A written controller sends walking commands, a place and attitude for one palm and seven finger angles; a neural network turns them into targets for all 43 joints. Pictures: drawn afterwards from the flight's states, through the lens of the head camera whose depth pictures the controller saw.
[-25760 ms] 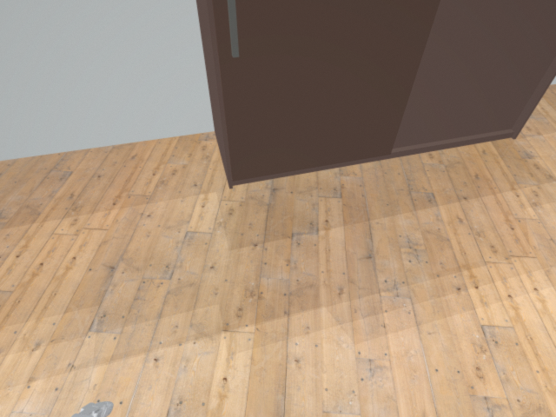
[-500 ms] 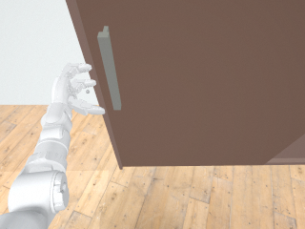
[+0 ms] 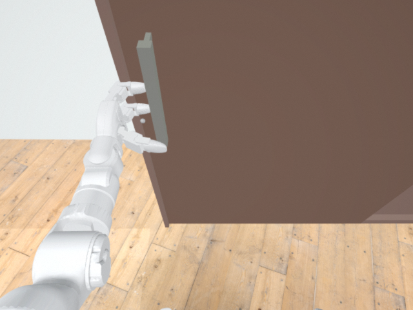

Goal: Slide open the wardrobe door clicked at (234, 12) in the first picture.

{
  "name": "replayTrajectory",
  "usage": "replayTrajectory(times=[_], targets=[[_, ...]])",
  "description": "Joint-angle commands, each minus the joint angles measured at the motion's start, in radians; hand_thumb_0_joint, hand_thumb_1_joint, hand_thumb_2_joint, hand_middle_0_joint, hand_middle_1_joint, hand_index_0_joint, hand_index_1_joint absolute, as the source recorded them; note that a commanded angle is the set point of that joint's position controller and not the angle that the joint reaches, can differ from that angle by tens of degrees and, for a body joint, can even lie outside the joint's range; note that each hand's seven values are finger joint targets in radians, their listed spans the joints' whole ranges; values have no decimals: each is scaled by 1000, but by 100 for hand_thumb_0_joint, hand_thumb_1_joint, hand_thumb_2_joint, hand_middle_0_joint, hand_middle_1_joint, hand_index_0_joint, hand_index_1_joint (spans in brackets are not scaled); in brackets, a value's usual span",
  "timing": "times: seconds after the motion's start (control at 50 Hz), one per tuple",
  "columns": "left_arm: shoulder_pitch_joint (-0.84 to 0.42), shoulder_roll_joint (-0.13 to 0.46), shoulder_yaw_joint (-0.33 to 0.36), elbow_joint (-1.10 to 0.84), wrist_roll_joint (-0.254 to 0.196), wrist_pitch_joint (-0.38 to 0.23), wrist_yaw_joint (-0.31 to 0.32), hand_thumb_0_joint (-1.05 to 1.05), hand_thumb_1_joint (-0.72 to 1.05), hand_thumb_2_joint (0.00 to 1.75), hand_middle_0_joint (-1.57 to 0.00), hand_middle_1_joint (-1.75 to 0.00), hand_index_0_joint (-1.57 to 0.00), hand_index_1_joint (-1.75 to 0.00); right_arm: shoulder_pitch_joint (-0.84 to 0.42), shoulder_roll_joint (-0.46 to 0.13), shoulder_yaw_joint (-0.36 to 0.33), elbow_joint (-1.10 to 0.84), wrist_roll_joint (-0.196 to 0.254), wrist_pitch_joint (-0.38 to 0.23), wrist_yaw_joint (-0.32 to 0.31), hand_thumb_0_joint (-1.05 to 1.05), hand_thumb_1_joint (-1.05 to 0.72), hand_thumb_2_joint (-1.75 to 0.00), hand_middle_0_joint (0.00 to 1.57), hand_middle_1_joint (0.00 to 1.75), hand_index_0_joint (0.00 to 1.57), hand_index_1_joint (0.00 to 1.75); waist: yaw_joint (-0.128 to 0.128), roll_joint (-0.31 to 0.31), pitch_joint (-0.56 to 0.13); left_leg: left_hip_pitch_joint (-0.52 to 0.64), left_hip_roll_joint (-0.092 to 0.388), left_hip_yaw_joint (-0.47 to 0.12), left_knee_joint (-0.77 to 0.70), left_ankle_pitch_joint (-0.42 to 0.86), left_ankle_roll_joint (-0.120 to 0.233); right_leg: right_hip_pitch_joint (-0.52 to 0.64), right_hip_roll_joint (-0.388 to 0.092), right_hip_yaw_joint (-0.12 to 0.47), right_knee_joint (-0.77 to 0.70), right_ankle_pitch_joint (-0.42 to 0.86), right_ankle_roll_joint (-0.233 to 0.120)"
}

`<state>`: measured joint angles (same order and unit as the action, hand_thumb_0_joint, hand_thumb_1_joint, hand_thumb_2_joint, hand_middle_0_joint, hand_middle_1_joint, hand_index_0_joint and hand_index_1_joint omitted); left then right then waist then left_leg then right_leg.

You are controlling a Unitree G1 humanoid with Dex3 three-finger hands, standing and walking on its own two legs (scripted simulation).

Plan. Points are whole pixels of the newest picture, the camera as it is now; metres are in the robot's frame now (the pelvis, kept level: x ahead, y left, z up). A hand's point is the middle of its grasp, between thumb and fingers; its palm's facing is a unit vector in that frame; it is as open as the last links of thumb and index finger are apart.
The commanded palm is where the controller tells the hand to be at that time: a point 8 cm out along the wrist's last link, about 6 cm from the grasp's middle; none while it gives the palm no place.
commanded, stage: feel for the door with the fingertips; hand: left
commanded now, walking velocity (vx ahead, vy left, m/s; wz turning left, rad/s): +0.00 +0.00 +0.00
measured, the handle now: (156, 97) +0.53 +0.10 +0.11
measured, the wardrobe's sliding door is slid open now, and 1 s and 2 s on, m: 0.00 0.00 0.00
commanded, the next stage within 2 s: slide the fingers in behind the handle in 0.56 s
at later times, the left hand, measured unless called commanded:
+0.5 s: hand (140, 111) +0.48 +0.13 +0.11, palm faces -0.02 -1.00 +0.00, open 14.0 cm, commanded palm +0.46 +0.18 +0.11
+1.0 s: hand (137, 113) +0.48 +0.13 +0.11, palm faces -0.02 -1.00 +0.00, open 13.8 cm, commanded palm +0.45 +0.18 +0.11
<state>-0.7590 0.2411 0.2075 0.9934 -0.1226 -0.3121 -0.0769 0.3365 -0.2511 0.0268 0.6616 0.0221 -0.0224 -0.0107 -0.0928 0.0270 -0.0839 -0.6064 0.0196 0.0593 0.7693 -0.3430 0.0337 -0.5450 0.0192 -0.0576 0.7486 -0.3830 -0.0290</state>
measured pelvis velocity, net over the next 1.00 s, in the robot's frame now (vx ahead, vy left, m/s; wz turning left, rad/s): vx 0.00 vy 0.00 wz -0.01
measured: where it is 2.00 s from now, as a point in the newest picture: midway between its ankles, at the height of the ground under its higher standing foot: outside the picture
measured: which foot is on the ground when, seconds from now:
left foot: down 0.00-1.00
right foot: down 0.00-1.00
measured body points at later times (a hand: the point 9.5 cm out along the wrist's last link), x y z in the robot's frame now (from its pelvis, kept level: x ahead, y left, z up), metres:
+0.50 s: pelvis +0.00 +0.00 +0.00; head +0.07 +0.00 +0.44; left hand +0.48 +0.18 +0.11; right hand +0.03 -0.27 -0.12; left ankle +0.02 +0.10 -0.71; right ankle -0.01 -0.10 -0.71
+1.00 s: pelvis +0.00 +0.00 +0.00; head +0.07 +0.00 +0.44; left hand +0.47 +0.19 +0.11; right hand +0.03 -0.26 -0.12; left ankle +0.02 +0.10 -0.71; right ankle -0.01 -0.10 -0.71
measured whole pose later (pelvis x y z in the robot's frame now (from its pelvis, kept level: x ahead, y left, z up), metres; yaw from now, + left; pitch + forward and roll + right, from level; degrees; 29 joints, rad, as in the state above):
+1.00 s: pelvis +0.00 +0.00 +0.00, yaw +0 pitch +12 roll -1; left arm -0.83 0.31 0.25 1.08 -0.13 -0.32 -0.12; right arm 0.39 -0.26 0.02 0.67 0.02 0.00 -0.01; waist -0.12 0.03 -0.09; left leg -0.65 0.03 0.06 0.78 -0.35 0.03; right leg -0.58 0.03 -0.06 0.75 -0.38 -0.03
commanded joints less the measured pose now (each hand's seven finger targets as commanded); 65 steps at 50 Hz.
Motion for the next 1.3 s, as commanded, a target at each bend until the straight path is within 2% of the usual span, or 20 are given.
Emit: replayTrajectory(times=[0.0, 0.2, 0.26, 0.28, 0.3, 0.34, 0.4, 0.42, 0.48, 0.62, 0.76, 0.84, 0.86, 0.92, 0.98, 1.0, 1.04, 1.06, 1.14, 1.28], targets=[[-523, 230, 41, -227, 3, -72, 12, 0, -50, 30, -30, -120, -30, -120, 70, -151, -60, -84, -2, -22, -14, 0, -90, -90, 20, 30, 20, 30, -19, -23, -355, 274, -16, -72, -71, 241, 3, 66, 26, 40, -105, 337, 14], [-554, 216, 21, -119, -25, -56, -54, 0, -50, 30, -30, -120, -30, -120, 101, -158, -60, -57, 2, -20, -21, 0, -90, -90, 20, 30, 20, 30, -42, -10, -316, 254, -16, -76, -71, 216, 4, 35, 27, 39, -122, 312, 12], [-546, 264, 63, -113, -25, -61, -50, 0, -50, 30, -30, -120, -30, -120, 113, -165, -62, -56, 0, -18, -20, 0, -90, -90, 20, 30, 20, 30, -30, -14, -345, 243, -17, -75, -67, 233, 5, 53, 25, 42, -112, 328, 11], [-560, 239, 41, -128, -24, -63, -50, 0, -50, 30, -30, -120, -30, -120, 106, -160, -61, -62, -1, -19, -17, 0, -90, -90, 20, 30, 20, 30, -33, 23, -352, 250, -19, -72, -66, 230, 4, 46, 25, 43, -112, 324, 11], [-566, 256, 56, -120, -23, -66, -47, 0, -50, 30, -30, -120, -30, -120, 115, -163, -62, -57, -2, -19, -17, 0, -90, -90, 20, 30, 20, 30, -35, -7, -354, 244, -18, -74, -62, 230, 5, 49, 26, 43, -111, 325, 12], [-575, 306, 92, -134, -17, -79, -39, 0, -50, 30, -30, -120, -30, -120, 120, -167, -64, -55, -4, -16, -18, 0, -90, -90, 20, 30, 20, 30, -31, 1, -376, 238, -18, -71, -57, 247, 8, 68, 25, 51, -106, 350, 14], [-595, 264, 56, -147, -9, -87, -37, 0, -50, 30, -30, -120, -30, -120, 123, -161, -64, -60, -6, -16, -14, 0, -90, -90, 20, 30, 20, 30, -43, 9, -387, 256, -18, -69, -52, 260, 7, 52, 28, 47, -102, 358, 15], [-589, 288, 73, -115, -5, -86, -34, 0, -50, 30, -30, -120, -30, -120, 133, -166, -65, -54, -5, -13, -16, 0, -90, -90, 20, 30, 20, 30, -42, -7, -366, 244, -16, -74, -52, 254, 7, 49, 28, 44, -102, 345, 14], [-618, 276, 59, -99, 0, -80, -35, 0, -50, 30, -30, -120, -30, -120, 133, -168, -64, -50, -5, -11, -14, 0, -90, -90, 20, 30, 20, 30, -55, 10, -353, 243, -16, -74, -51, 236, 6, 23, 29, 46, -106, 328, 15], [-651, 315, 91, -78, -4, -73, -37, 0, -50, 30, -30, -120, -30, -120, 153, -175, -64, -43, -9, -8, -17, 0, -90, -90, 20, 30, 20, 30, -59, 12, -372, 238, -16, -77, -46, 253, 8, 29, 29, 46, -102, 339, 15], [-620, 286, 75, -70, -10, -69, -48, 0, -50, 30, -30, -120, -30, -120, 148, -171, -63, -52, -9, -8, -12, 0, -90, -90, 20, 30, 20, 30, -58, 2, -367, 234, -15, -78, -44, 240, 7, 14, 31, 42, -100, 324, 15], [-562, 296, 93, -109, -12, -80, -49, 0, -50, 30, -30, -120, -30, -120, 141, -169, -65, -67, -8, -6, -9, 0, -90, -90, 20, 30, 20, 30, -31, 30, -408, 268, -13, -77, -41, 289, 2, 32, 32, 36, -87, 359, 10], [-544, 263, 71, -120, -15, -78, -51, 0, -50, 30, -30, -120, -30, -120, 136, -164, -63, -74, -7, -5, -7, 0, -90, -90, 20, 30, 20, 30, -28, 35, -410, 272, -14, -76, -43, 296, 1, 35, 34, 33, -86, 361, 9], [-544, 266, 66, -128, -13, -79, -49, 0, -50, 30, -30, -120, -30, -120, 137, -166, -66, -75, -5, -1, -10, 0, -90, -90, 20, 30, 20, 30, -38, -4, -384, 255, -13, -71, -43, 278, 7, 41, 34, 37, -94, 359, 12], [-553, 205, 18, -177, -15, -81, -43, 0, -50, 30, -30, -120, -30, -120, 119, -158, -67, -79, -2, -5, -7, 0, -90, -90, 20, 30, 20, 30, -37, 41, -379, 300, -9, -79, -47, 280, 0, 6, 37, 29, -96, 336, 9], [-551, 216, 33, -169, -19, -79, -38, 0, -50, 30, -30, -120, -30, -120, 123, -162, -69, -71, -3, -5, -7, 0, -90, -90, 20, 30, 20, 30, -39, 16, -367, 298, -7, -82, -49, 280, 0, 7, 38, 27, -98, 334, 8], [-543, 204, 26, -204, -25, -83, -29, 0, -50, 30, -30, -120, -30, -120, 116, -160, -72, -72, -1, -8, -8, 0, -90, -90, 20, 30, 20, 30, -33, 33, -384, 325, -5, -84, -49, 303, -3, 8, 38, 25, -94, 342, 7], [-551, 164, -7, -224, -25, -82, -26, 0, -50, 30, -30, -120, -30, -120, 110, -156, -70, -74, -1, -11, -6, 0, -90, -90, 20, 30, 20, 30, -35, 53, -392, 341, -5, -88, -53, 308, -6, -1, 38, 21, -93, 337, 7], [-543, 193, 23, -178, -15, -68, 1, 0, -50, 30, -30, -120, -30, -120, 114, -160, -71, -58, -3, -11, -6, 0, -90, -90, 20, 30, 20, 30, -38, -12, -342, 298, -6, -86, -59, 280, -2, 5, 37, 21, -100, 329, 11], [-547, 170, 9, -183, 1, -75, 23, 0, -50, 30, -30, -120, -30, -120, 103, -152, -67, -68, -9, -15, -2, 0, -90, -90, 20, 30, 20, 30, -30, -8, -363, 292, -12, -80, -60, 273, -3, 28, 32, 28, -97, 339, 9]])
